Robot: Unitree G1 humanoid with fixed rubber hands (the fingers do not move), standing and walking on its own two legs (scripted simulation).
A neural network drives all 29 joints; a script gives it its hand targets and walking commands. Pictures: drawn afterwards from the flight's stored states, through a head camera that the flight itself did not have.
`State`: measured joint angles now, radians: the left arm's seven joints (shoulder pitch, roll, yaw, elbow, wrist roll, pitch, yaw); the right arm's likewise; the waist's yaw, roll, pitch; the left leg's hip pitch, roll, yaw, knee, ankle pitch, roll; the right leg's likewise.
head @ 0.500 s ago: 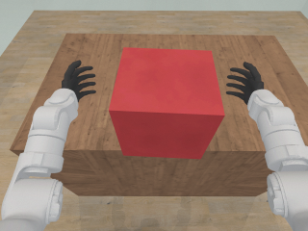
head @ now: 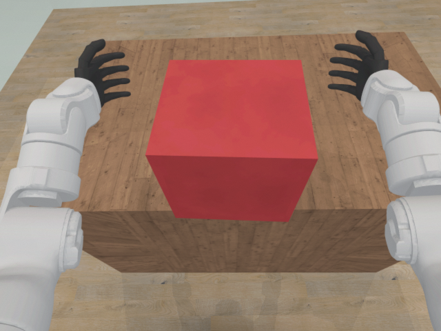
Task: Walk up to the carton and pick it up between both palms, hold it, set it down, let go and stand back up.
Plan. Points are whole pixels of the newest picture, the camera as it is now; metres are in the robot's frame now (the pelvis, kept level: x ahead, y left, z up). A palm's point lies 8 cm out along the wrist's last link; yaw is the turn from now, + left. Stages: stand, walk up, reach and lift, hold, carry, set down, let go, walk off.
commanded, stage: reach and lift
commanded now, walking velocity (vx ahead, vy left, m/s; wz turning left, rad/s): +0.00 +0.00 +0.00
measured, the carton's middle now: (232, 146) +0.46 +0.04 +0.02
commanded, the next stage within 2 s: none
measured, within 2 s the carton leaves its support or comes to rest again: neither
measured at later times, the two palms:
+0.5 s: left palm (129, 128) +0.46 +0.24 +0.07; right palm (339, 126) +0.49 -0.17 +0.07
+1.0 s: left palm (127, 138) +0.45 +0.25 +0.04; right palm (337, 136) +0.49 -0.17 +0.04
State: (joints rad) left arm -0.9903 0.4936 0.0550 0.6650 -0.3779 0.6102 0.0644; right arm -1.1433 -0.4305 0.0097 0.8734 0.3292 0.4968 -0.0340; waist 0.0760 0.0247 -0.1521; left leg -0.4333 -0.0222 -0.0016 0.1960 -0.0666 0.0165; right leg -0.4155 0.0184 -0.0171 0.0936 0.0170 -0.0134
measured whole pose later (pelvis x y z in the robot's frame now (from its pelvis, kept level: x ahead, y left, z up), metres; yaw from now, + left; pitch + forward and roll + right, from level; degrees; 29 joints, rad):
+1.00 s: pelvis +0.01 +0.02 -0.01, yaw +0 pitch +30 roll +0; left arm -0.83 0.34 0.02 1.02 -0.35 -0.04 0.01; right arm -0.95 -0.35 0.06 1.08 0.28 -0.04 0.02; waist 0.07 0.05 -0.28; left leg -0.67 -0.05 0.01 0.21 -0.06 0.01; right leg -0.66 -0.01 0.00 0.12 0.02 0.01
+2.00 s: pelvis +0.03 +0.00 -0.01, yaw +1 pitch +28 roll +0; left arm -0.79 0.15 0.23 1.13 -0.05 -0.24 0.02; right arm -0.80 -0.04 -0.33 0.97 -0.13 -0.12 -0.07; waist 0.05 0.04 -0.31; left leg -0.54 -0.04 -0.02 0.07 -0.01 0.03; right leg -0.50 0.00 -0.02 -0.06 0.08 -0.01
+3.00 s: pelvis +0.04 +0.00 +0.00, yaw +0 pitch +10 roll -1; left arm -0.71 0.15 0.14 0.68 -0.09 0.37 0.13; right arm -0.85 -0.16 -0.07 0.85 0.16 0.31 -0.16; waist 0.04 0.04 -0.24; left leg -0.30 -0.01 -0.02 0.36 -0.23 0.02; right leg -0.28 0.03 -0.02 0.24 -0.14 -0.02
